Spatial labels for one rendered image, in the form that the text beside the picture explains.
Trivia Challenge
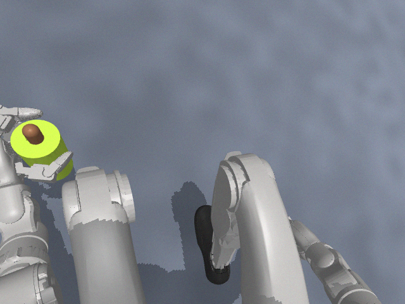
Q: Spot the bottle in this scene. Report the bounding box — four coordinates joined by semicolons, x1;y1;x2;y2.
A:
10;120;73;181

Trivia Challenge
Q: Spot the right robot hand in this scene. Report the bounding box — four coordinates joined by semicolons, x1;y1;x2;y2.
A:
288;216;321;261

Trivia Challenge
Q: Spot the right robot foot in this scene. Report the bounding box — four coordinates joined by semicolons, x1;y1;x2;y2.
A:
194;205;230;285

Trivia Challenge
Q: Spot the left robot arm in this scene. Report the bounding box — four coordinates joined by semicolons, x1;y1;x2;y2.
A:
0;183;63;304

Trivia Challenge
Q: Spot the right robot arm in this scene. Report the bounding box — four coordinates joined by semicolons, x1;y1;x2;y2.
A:
305;242;382;304

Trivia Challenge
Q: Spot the left robot hand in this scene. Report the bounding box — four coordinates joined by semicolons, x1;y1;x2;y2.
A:
0;105;73;187

